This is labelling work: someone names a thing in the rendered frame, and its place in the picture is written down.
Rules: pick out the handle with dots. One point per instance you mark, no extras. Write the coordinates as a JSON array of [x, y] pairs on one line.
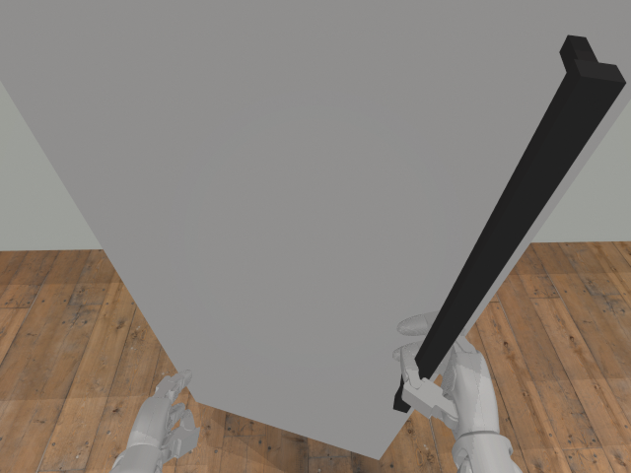
[[585, 95]]

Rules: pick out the left robot hand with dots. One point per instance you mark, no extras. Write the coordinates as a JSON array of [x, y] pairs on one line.
[[156, 417]]

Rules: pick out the right robot hand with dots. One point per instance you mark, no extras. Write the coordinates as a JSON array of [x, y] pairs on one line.
[[466, 379]]

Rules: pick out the fridge door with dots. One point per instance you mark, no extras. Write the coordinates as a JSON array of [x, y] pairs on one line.
[[279, 183]]

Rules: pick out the left robot forearm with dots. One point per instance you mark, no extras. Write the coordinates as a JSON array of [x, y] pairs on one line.
[[140, 458]]

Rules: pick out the right robot forearm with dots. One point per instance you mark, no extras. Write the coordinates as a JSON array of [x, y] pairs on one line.
[[484, 452]]

